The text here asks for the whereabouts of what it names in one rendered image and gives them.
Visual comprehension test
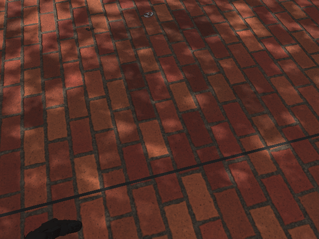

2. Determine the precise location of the robot left hand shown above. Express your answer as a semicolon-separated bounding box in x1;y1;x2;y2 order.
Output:
24;218;83;239

